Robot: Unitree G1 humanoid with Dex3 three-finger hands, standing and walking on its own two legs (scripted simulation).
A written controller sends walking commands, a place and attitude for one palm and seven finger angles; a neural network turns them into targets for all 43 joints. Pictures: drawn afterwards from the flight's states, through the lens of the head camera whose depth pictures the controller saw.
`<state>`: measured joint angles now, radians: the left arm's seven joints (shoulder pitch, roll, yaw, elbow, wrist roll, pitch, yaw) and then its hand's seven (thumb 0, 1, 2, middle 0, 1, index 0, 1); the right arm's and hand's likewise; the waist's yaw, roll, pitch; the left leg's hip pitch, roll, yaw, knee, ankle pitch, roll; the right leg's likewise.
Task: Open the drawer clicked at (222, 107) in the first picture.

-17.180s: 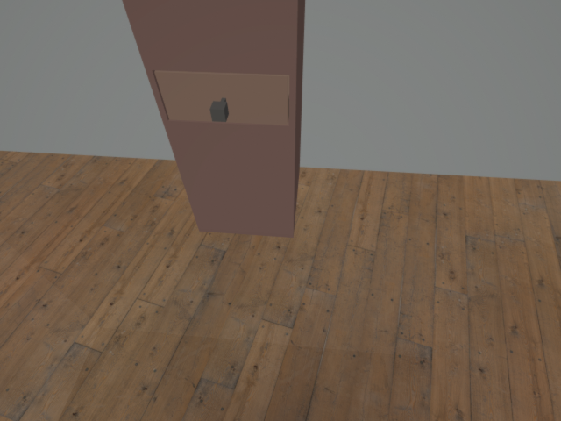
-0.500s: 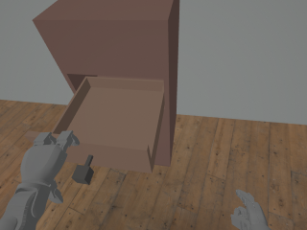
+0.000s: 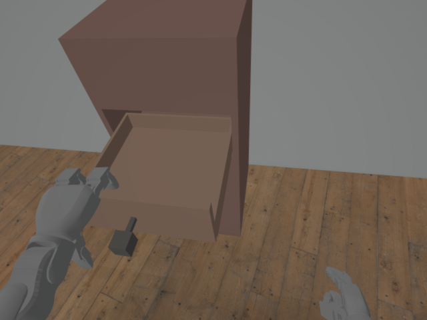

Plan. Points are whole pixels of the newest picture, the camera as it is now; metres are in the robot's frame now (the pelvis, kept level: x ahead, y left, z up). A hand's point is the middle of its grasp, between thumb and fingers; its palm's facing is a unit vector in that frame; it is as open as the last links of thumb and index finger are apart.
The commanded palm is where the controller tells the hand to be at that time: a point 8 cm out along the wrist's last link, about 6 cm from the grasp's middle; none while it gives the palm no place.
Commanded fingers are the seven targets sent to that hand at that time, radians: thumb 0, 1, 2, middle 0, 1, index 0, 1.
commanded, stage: lift the hand off the handle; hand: left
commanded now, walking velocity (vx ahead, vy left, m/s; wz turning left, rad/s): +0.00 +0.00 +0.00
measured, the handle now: (127, 234) +0.29 +0.26 -0.07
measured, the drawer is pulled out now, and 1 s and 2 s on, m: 0.30 0.30 0.30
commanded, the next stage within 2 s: draw the hand back to the body in 0.16 s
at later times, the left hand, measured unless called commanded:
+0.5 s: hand (77, 219) +0.24 +0.28 +0.09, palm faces +0.06 -0.03 -1.00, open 13.8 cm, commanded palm +0.21 +0.28 +0.15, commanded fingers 0.00 -0.50 0.30 -0.30 -1.20 -0.30 -1.20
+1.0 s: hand (78, 222) +0.22 +0.24 +0.13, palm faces +0.34 -0.75 -0.57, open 13.7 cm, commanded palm +0.17 +0.28 +0.17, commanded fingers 0.00 -0.22 0.42 -0.28 -1.02 -0.28 -1.02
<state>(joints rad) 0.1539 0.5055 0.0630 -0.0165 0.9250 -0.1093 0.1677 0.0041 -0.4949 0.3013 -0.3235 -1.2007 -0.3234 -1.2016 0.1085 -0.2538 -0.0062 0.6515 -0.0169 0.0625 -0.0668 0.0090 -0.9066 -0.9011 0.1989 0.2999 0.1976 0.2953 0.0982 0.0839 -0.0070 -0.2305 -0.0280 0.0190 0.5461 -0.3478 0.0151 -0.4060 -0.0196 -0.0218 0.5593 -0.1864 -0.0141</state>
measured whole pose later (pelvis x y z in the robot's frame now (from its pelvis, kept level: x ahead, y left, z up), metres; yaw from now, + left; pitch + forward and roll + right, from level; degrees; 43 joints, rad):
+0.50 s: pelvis +0.00 +0.00 +0.00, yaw +0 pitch +1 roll +1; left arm 0.20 0.53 0.10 -0.09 0.90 -0.13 0.14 0.00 -0.49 0.30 -0.32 -1.20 -0.32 -1.20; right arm 0.10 -0.26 -0.01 0.65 -0.02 0.07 -0.06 0.01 -0.91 -0.90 0.20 0.30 0.20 0.30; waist 0.11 0.08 0.01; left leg -0.20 -0.03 0.01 0.51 -0.33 0.02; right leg -0.37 -0.02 -0.03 0.52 -0.17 -0.01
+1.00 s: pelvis +0.01 +0.00 +0.01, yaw +1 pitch -4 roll +0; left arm 0.39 0.35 0.20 -0.31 0.14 -0.11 0.11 0.00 -0.45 0.32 -0.32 -1.17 -0.32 -1.17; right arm 0.13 -0.23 0.03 0.61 0.00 -0.07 -0.10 0.01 -0.91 -0.90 0.20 0.30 0.20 0.30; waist 0.09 0.09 0.06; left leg -0.06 -0.01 -0.01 0.45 -0.33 0.01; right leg -0.22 0.00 -0.05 0.45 -0.17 -0.01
